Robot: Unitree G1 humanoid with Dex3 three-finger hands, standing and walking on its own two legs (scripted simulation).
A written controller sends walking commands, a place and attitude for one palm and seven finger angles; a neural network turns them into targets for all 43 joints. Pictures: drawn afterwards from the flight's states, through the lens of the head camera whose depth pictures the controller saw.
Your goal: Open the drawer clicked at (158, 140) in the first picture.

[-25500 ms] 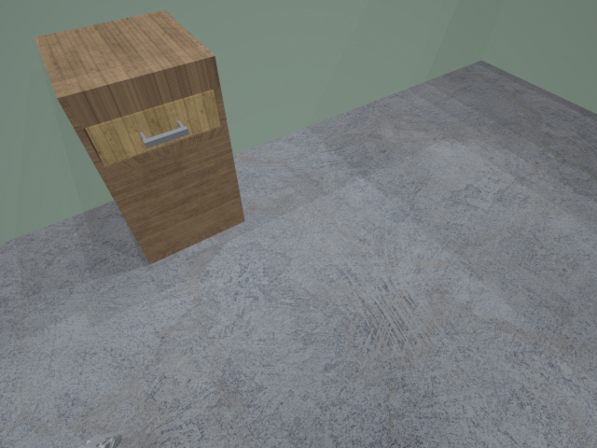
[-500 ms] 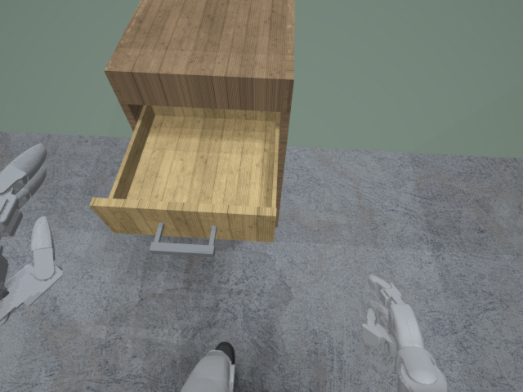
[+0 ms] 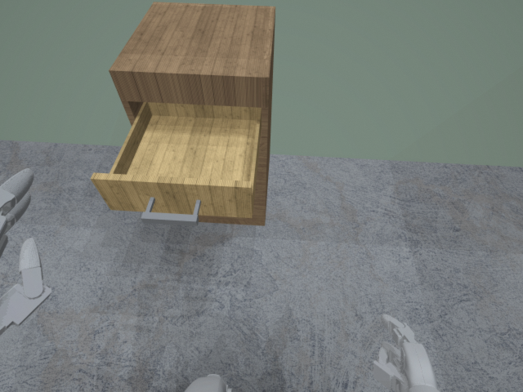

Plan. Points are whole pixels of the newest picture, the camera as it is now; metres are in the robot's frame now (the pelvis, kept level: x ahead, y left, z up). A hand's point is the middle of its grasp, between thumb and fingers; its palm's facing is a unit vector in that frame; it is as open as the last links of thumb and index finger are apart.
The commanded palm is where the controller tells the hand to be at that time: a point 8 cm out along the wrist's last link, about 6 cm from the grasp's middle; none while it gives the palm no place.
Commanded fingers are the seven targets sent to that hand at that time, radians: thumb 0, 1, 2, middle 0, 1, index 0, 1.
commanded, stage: stop stepping back and stand still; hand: left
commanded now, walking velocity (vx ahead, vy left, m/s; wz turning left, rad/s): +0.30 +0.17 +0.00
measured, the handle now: (172, 211) +0.53 +0.24 -0.18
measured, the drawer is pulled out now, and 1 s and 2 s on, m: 0.30 0.30 0.30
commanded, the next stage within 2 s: let the arm hang, fingers relaxed in 0.48 s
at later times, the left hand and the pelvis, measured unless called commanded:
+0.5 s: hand (4, 341) +0.15 +0.24 +0.17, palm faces +0.41 -0.80 -0.44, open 7.4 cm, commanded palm +0.09 +0.28 +0.18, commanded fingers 0.00 0.90 0.90 -0.20 -0.30 -0.20 -0.30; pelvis -0.03 +0.00 +0.00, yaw +3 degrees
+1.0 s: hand out of the picture -0.02 +0.19 -0.17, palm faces +0.10 -0.97 -0.21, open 7.0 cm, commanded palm none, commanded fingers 0.00 0.90 0.90 -0.20 -0.30 -0.20 -0.30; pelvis -0.02 +0.00 +0.01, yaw +4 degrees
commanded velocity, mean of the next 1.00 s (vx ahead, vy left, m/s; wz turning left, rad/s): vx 0.06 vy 0.01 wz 0.00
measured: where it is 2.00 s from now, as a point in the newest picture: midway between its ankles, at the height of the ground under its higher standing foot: outside the picture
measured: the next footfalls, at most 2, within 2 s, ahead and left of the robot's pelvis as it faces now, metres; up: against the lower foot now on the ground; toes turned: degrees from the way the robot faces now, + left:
left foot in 0.20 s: +0.00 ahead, +0.12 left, +0.00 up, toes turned +4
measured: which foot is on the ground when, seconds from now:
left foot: up 0.00-0.18, down 0.20-1.00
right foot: down 0.00-1.00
